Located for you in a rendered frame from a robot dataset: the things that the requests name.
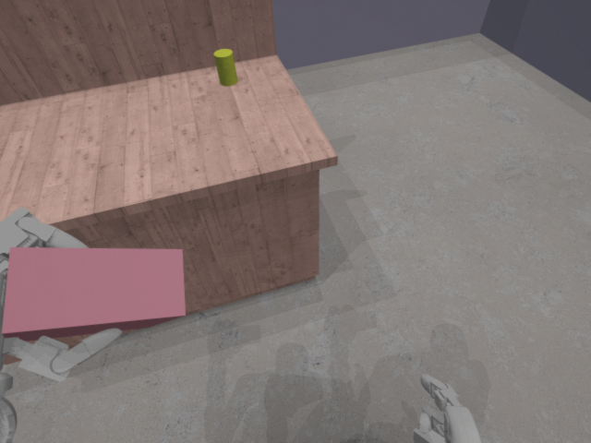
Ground robot left hand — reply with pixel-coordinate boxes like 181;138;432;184
0;208;123;382

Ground sponge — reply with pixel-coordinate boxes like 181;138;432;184
2;247;186;341

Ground robot right hand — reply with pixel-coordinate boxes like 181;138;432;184
414;374;483;443

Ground table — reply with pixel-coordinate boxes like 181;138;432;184
0;0;338;365

